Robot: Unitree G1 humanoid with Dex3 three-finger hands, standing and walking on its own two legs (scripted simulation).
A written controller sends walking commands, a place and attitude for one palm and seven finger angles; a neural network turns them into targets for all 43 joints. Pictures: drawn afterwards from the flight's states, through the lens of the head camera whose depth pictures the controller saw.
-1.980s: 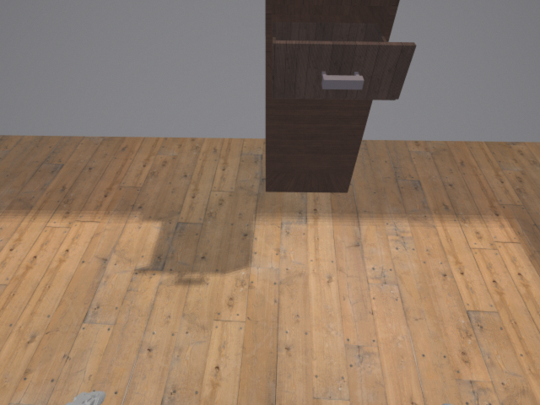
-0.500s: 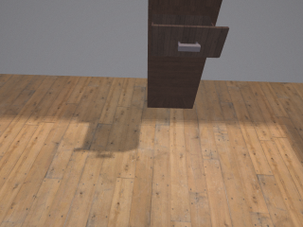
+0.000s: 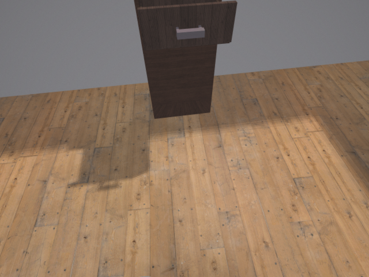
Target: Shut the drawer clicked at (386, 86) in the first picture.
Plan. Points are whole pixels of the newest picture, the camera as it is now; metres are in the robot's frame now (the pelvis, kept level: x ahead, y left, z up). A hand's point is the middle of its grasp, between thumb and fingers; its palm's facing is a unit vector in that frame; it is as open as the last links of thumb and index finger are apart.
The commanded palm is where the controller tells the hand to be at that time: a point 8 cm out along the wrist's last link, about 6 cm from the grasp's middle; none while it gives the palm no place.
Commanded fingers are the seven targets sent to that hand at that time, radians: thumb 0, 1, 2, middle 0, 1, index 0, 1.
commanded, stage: walk to a spot facing it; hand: left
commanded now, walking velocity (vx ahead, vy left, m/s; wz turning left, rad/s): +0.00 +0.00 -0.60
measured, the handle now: (189, 30) +0.96 +0.06 +0.05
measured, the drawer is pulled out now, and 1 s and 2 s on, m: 0.29 0.29 0.29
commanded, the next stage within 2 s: turn to face it in 1.58 s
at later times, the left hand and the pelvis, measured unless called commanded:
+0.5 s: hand out of the picture +0.09 +0.24 -0.15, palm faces -0.17 -0.96 -0.21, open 7.4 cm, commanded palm none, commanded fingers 0.00 0.90 0.90 -0.20 -0.30 -0.20 -0.30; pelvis +0.02 +0.03 +0.02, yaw -15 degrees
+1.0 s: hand (195, 196) +0.36 +0.00 -0.16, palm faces -0.59 -0.79 -0.17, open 7.4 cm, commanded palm none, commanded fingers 0.00 0.90 0.90 -0.20 -0.30 -0.20 -0.30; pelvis +0.15 -0.07 +0.00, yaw -32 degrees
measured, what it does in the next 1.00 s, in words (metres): walks ahead, turning right: left foot, then right foot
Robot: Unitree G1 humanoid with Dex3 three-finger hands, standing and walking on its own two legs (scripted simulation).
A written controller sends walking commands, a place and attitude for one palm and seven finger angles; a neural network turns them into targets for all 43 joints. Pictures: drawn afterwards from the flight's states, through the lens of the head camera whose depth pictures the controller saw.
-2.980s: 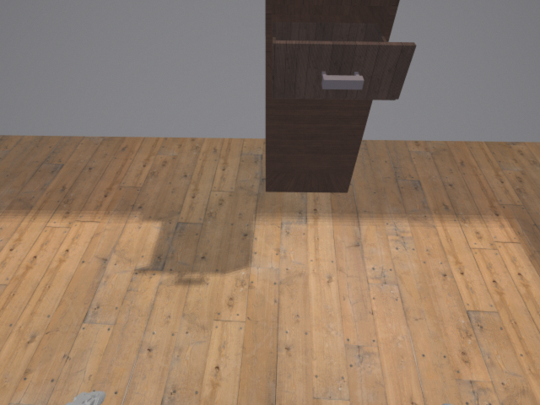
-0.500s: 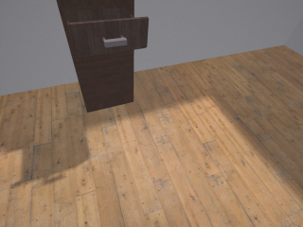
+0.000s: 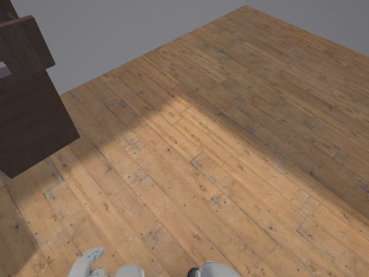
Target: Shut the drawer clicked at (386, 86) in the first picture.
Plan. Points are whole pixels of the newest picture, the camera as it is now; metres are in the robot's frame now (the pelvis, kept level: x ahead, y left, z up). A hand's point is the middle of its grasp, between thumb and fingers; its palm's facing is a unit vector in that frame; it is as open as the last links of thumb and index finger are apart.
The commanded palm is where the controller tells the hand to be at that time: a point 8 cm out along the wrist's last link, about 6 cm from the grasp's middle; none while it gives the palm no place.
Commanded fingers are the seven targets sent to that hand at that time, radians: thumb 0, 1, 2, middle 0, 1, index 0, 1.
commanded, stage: walk to a spot facing it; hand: left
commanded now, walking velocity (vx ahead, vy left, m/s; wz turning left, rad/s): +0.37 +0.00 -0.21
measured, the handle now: out of the picture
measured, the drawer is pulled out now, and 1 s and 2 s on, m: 0.29 0.29 0.29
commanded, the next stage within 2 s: turn to face it in 0.58 s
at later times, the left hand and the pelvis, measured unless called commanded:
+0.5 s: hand (96, 233) +0.25 +0.22 -0.15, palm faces -0.13 -0.99 -0.12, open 7.4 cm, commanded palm none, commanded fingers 0.00 0.90 0.90 -0.20 -0.30 -0.20 -0.30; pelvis +0.19 +0.04 +0.03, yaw -12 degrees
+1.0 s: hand (157, 148) +0.50 +0.07 -0.14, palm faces -0.23 -0.96 -0.18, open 7.2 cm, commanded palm none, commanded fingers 0.00 0.90 0.90 -0.20 -0.30 -0.20 -0.30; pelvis +0.34 -0.05 +0.02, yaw -13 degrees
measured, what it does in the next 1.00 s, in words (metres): walks ahead: left foot, then right foot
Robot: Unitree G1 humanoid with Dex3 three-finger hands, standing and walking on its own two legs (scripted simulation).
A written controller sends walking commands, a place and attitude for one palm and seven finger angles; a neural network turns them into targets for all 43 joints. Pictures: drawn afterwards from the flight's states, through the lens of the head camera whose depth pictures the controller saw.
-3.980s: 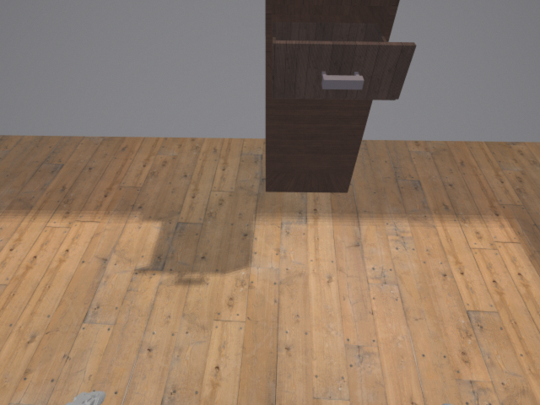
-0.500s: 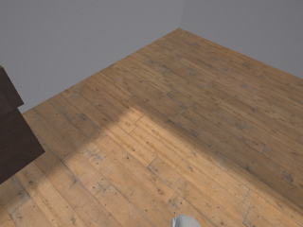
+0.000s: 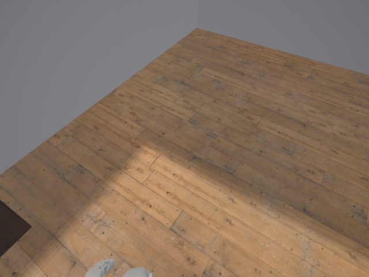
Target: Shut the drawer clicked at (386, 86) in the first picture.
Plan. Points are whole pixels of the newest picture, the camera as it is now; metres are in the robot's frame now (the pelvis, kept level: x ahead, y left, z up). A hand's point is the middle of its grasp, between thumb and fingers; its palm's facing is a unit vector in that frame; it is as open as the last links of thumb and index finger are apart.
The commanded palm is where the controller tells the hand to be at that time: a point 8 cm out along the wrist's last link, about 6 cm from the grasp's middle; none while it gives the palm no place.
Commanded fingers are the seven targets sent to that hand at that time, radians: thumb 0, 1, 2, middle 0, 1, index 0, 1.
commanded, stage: turn to face it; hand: left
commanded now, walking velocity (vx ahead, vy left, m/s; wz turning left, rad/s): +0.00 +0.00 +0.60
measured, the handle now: out of the picture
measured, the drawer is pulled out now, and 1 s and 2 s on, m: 0.29 0.29 0.29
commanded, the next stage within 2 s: take the last steps up to it in 1.54 s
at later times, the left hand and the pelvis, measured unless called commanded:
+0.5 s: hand out of the picture +0.04 +0.26 -0.16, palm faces +0.33 -0.90 -0.29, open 7.4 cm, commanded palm none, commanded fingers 0.00 0.90 0.90 -0.20 -0.30 -0.20 -0.30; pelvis +0.04 +0.02 +0.01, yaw +16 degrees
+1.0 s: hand out of the picture -0.05 +0.16 -0.16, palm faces +0.61 -0.76 -0.24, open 7.4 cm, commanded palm none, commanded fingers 0.00 0.90 0.90 -0.20 -0.30 -0.20 -0.30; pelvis +0.03 -0.03 +0.01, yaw +36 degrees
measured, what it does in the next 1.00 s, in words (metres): steps on the spot, turning left: left foot, then right foot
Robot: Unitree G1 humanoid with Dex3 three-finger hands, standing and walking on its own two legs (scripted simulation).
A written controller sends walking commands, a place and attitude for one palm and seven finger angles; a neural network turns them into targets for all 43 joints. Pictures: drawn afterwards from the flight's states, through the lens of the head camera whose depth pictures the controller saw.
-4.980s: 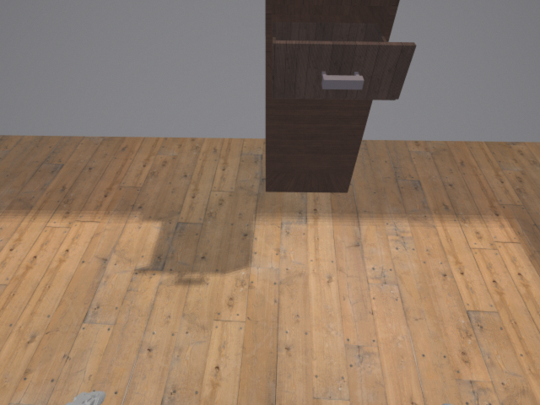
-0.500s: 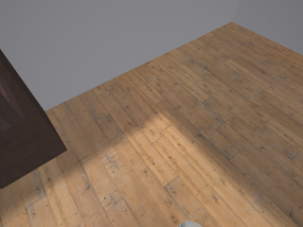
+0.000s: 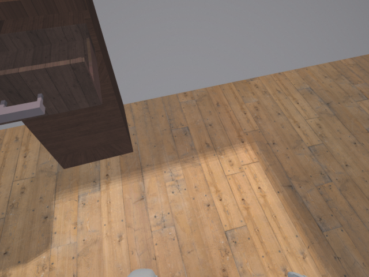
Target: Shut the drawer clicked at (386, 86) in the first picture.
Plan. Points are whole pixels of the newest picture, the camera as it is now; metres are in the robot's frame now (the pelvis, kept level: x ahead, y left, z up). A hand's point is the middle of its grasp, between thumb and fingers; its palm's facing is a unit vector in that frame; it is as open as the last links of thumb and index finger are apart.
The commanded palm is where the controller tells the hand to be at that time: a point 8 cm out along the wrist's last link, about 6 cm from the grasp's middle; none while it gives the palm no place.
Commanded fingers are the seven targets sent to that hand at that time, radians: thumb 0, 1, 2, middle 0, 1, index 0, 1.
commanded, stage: turn to face it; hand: left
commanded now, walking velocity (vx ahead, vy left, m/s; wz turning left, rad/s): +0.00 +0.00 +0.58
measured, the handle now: (21, 105) +0.49 +0.49 +0.03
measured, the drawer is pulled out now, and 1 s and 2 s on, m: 0.29 0.29 0.29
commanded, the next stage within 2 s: take the last steps up to it in 0.54 s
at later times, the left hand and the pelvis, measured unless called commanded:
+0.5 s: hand out of the picture +0.05 +0.21 -0.15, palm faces +0.25 -0.92 -0.30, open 7.4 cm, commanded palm none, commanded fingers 0.00 0.90 0.90 -0.20 -0.30 -0.20 -0.30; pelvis +0.00 -0.01 -0.01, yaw +14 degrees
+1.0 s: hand out of the picture -0.12 +0.20 -0.18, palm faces +0.44 -0.87 -0.21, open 7.4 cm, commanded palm none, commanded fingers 0.00 0.90 0.90 -0.20 -0.30 -0.20 -0.30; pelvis +0.00 +0.04 +0.00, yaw +21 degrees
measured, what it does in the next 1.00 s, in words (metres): steps on the spot, turning left: left foot, then right foot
